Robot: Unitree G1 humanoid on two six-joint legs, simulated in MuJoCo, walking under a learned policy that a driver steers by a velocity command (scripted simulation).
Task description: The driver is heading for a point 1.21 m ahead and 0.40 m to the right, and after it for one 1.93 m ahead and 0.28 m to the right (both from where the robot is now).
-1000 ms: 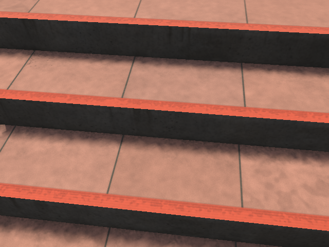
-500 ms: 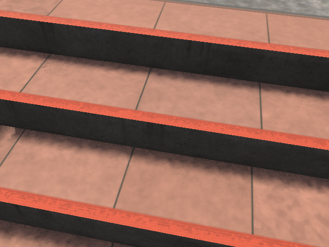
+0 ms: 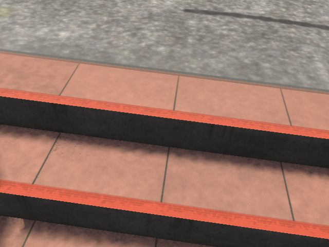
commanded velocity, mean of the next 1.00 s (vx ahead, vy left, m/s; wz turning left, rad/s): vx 0.49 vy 0.00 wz -0.30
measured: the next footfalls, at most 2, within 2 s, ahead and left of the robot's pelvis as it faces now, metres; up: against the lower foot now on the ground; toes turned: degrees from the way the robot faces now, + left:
right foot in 0.40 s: +0.40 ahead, -0.08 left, +0.15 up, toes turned -7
left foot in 0.92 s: +0.75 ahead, +0.04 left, +0.31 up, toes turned -13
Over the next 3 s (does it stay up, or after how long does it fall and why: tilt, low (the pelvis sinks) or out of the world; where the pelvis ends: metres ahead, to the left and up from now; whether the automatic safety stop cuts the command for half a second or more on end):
stays up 1.18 -0.52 0.48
